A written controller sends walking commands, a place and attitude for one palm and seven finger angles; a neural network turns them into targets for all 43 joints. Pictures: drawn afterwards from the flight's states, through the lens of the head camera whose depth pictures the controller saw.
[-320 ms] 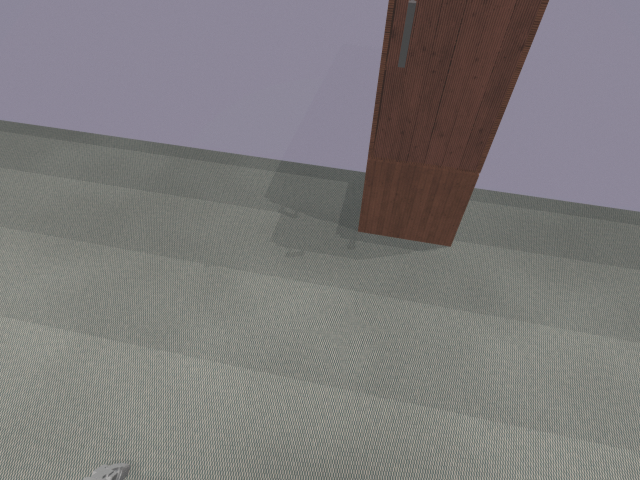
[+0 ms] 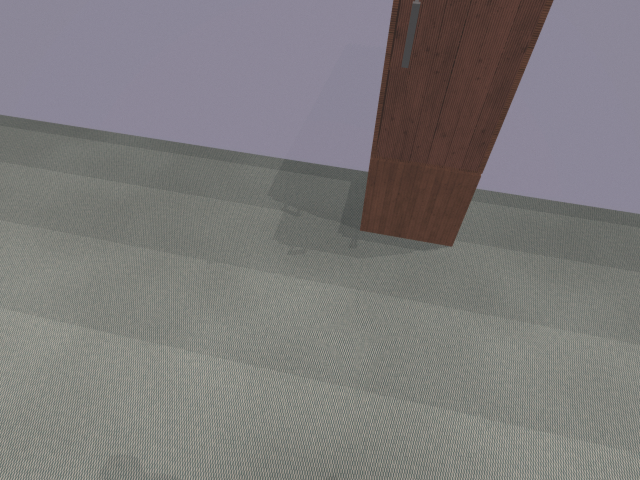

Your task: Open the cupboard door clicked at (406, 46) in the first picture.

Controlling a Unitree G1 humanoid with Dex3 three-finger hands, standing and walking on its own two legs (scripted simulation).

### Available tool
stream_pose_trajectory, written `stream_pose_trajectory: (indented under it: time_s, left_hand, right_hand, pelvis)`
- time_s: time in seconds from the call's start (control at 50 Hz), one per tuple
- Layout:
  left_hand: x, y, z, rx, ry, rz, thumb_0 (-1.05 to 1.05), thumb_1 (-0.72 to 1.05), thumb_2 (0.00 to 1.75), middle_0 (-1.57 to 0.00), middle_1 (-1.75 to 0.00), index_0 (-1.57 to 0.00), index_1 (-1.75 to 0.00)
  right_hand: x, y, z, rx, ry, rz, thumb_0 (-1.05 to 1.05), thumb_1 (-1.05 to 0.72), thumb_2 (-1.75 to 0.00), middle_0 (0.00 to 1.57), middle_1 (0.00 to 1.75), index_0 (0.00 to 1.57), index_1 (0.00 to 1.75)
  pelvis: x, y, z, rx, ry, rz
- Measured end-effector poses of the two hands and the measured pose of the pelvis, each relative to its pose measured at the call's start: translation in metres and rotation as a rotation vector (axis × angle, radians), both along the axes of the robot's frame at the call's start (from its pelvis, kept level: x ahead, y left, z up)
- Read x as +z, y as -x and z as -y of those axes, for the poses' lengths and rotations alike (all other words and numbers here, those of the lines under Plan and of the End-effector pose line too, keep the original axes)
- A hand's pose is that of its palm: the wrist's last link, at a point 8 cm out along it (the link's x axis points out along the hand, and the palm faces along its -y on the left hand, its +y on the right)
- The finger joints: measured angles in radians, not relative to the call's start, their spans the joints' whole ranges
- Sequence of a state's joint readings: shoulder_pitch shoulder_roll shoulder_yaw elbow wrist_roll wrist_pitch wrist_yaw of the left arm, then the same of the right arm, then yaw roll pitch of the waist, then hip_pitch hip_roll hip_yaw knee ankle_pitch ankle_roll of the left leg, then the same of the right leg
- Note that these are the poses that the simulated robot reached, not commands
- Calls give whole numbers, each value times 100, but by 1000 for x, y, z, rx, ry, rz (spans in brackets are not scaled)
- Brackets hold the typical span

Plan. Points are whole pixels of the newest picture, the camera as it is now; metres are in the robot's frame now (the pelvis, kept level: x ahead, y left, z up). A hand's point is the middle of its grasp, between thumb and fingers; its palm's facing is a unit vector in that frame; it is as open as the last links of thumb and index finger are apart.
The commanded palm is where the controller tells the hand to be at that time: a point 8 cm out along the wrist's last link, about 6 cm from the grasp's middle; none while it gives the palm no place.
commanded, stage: stand and wait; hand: left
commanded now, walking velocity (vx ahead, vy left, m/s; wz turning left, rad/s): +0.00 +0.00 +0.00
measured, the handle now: (410, 33) +1.23 -0.18 +0.09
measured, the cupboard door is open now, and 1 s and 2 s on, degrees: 0 0 0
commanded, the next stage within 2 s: look at it before walking up in 0.50 s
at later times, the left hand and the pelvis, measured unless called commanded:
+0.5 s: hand out of the picture +0.07 +0.24 -0.15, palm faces -0.03 -0.94 -0.34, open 7.4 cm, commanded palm none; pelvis +0.00 -0.01 +0.00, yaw +0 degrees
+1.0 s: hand out of the picture +0.08 +0.24 -0.15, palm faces -0.03 -0.94 -0.33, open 7.4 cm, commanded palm none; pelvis +0.00 -0.01 +0.01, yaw +0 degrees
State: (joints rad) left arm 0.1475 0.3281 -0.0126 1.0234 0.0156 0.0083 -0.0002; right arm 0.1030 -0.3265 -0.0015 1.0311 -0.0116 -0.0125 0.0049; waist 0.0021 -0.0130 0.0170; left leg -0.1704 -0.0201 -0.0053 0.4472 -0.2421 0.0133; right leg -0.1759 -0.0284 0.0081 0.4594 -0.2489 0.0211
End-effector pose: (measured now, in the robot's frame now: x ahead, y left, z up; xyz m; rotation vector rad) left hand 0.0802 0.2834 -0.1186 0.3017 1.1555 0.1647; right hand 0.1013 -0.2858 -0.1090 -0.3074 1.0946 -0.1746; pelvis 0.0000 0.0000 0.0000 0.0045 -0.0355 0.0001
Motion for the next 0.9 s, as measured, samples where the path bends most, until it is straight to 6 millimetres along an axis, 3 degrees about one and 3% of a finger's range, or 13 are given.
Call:
stream_pose_trajectory:
  time_s: [0.18, 0.34, 0.62, 0.9]
  left_hand:
    - [-2, 22, -3, 18, -13, -67, 1, 90, 90, -21, -30, -20, -30]
    - [0, 23, -4, 19, -22, -74, 1, 91, 90, -20, -30, -20, -30]
    - [3, 8, 2, 3, -18, -36, 1, 91, 90, -20, -30, -20, -30]
    - [1, 8, 3, 9, -13, -52, 1, 91, 90, -20, -30, -20, -30]
  right_hand:
    - [-5, 28, 11, -33, 11, -83, 1, -90, -90, 21, 30, 20, 30]
    - [-7, 42, 15, -51, 11, -119, 1, -90, -90, 21, 30, 20, 30]
    - [-6, 37, 16, -48, 4, -105, 1, -90, -90, 21, 30, 20, 30]
    - [-3, 29, 17, -42, 9, -104, 0, -90, -90, 21, 30, 20, 30]
  pelvis:
    - [2, 4, 3, -1, 1, -1]
    - [3, 5, 5, -2, 1, 1]
    - [4, 5, 8, -2, 0, -1]
    - [5, 0, 9, -1, 1, -4]
